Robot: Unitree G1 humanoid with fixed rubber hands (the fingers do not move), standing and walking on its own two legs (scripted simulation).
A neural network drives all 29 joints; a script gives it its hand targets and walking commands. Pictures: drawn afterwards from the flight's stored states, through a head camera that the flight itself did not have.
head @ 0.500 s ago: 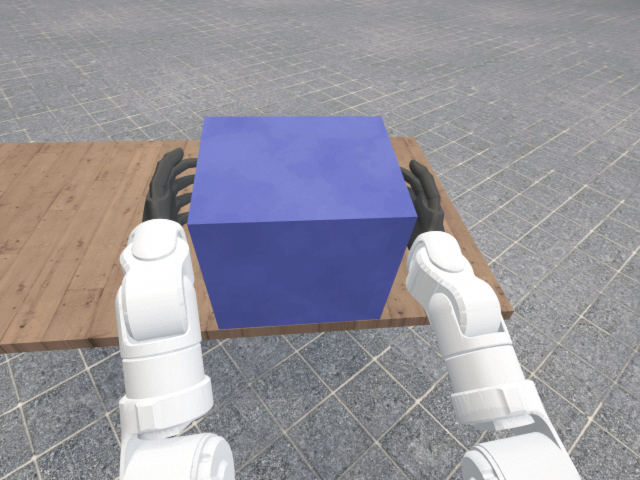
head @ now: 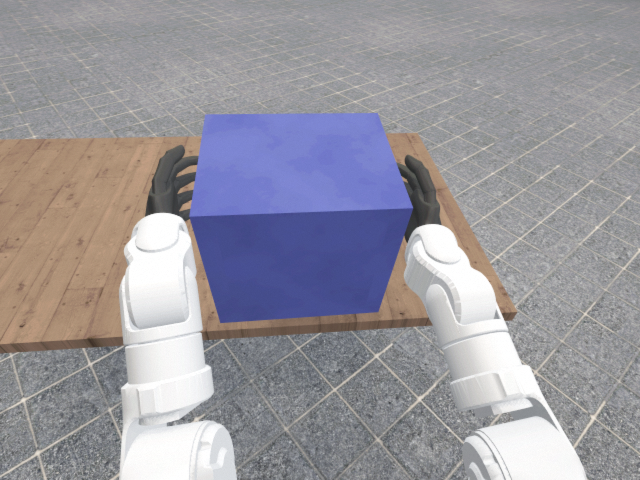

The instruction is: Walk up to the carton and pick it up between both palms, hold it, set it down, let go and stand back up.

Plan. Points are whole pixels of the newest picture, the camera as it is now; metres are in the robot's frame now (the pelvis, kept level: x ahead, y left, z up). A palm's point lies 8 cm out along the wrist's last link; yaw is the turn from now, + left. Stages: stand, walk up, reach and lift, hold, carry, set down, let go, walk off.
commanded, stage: hold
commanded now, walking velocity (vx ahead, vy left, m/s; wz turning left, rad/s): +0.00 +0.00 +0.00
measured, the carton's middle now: (297, 219) +0.36 +0.02 +0.17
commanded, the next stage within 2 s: none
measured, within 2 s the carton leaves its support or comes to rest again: neither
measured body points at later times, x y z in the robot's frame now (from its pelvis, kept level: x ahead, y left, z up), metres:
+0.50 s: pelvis -0.02 +0.01 +0.00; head -0.05 +0.01 +0.45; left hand +0.36 +0.15 +0.22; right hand +0.35 -0.14 +0.18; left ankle +0.01 +0.12 -0.75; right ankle +0.02 -0.10 -0.75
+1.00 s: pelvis +0.00 +0.00 +0.00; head -0.05 +0.03 +0.44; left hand +0.34 +0.18 +0.20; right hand +0.34 -0.12 +0.18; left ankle +0.01 +0.12 -0.75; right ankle +0.02 -0.10 -0.75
